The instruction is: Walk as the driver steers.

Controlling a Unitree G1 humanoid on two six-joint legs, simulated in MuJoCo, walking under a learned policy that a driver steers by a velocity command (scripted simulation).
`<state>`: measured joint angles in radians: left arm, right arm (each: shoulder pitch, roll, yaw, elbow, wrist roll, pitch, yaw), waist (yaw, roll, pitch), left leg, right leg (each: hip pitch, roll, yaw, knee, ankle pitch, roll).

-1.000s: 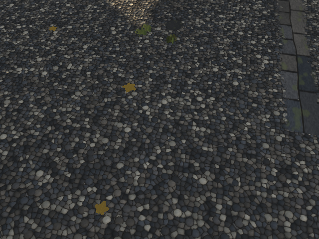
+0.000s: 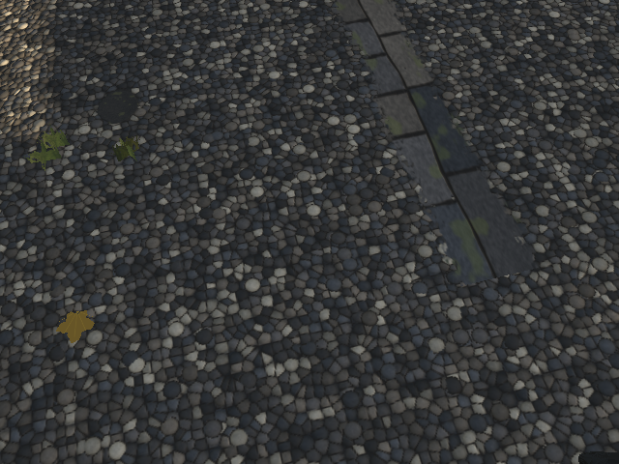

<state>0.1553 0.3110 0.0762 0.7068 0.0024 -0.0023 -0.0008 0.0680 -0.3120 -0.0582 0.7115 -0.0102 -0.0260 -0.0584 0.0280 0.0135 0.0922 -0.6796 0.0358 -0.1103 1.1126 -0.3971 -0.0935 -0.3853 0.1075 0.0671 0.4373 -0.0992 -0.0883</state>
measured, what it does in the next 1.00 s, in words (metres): walks ahead: left foot, then right foot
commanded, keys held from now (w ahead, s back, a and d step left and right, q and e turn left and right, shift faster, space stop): s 0.06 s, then w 0.38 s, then no key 0.22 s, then q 0.16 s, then w+q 0.18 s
